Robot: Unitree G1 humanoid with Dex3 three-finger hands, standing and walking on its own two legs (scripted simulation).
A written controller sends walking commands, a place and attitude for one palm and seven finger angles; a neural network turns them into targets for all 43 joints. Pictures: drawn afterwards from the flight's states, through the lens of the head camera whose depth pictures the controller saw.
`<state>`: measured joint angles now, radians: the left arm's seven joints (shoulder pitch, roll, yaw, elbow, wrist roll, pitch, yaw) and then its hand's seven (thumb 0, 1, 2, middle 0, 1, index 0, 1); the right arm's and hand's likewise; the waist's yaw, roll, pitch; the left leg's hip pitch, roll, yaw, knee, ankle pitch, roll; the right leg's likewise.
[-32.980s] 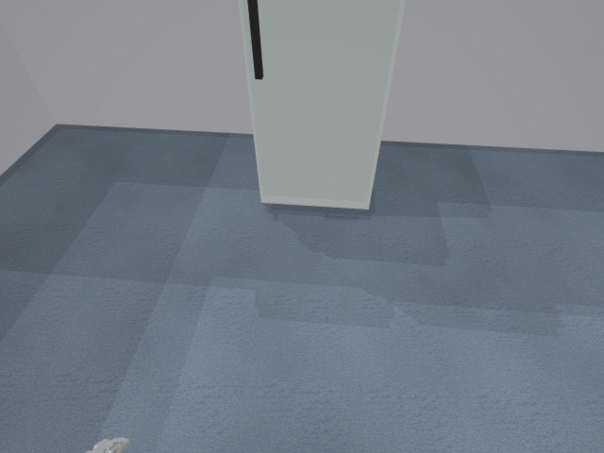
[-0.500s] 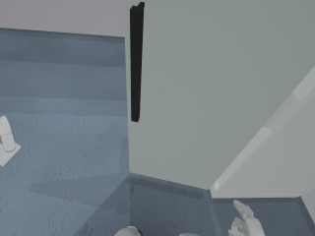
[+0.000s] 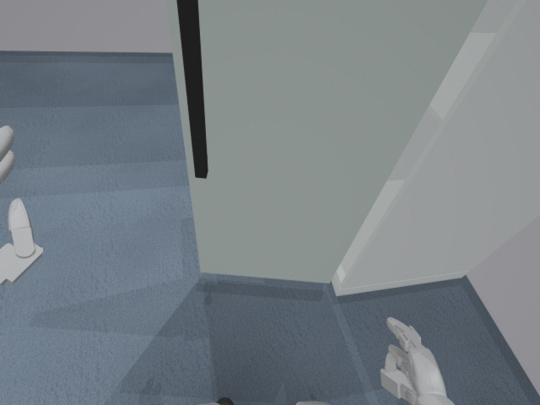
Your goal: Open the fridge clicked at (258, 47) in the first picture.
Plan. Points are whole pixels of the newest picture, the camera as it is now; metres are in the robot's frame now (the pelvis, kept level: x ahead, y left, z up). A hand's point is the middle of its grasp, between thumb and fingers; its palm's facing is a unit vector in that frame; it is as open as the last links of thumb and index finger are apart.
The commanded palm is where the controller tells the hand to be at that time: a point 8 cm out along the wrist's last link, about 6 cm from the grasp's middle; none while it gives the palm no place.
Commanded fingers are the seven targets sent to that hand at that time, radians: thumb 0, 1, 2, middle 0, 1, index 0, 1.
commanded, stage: stop stepping back and stand still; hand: left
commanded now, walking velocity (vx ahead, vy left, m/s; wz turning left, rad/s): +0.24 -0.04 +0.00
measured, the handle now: (198, 97) +0.62 +0.17 +0.11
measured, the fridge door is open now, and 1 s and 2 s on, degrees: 77 77 77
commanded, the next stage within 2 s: let the arm hang, fingers relaxed in 0.64 s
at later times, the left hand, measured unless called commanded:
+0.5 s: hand out of the picture +0.12 +0.29 +0.15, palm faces +0.51 -0.79 -0.36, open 7.5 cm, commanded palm +0.04 +0.32 +0.18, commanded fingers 0.00 0.90 0.90 -0.20 -0.30 -0.20 -0.30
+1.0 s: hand out of the picture +0.00 +0.19 -0.16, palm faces +0.10 -0.98 -0.18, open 7.4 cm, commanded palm none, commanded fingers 0.00 0.90 0.90 -0.20 -0.30 -0.20 -0.30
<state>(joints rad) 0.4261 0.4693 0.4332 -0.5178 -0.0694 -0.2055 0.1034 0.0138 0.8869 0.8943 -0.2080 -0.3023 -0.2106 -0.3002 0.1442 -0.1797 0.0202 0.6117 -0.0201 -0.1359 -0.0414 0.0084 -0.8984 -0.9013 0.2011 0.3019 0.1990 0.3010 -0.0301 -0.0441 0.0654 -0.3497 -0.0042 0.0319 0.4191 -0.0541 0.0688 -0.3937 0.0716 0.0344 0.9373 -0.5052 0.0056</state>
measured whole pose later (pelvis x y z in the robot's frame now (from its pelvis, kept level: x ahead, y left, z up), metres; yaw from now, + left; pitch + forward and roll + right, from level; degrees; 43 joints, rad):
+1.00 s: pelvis -0.09 +0.01 -0.02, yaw +8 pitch +0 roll +3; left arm 0.27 0.17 0.00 0.67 0.02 0.07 -0.01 0.01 0.91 0.89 -0.19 -0.30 -0.19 -0.30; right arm 0.21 -0.21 0.02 0.81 -0.05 -0.01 0.00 0.01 -0.90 -0.90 0.20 0.30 0.20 0.30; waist -0.04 -0.05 0.05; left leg -0.37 -0.01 0.05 0.67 -0.30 0.00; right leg -0.38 -0.03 0.05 0.71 -0.32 0.01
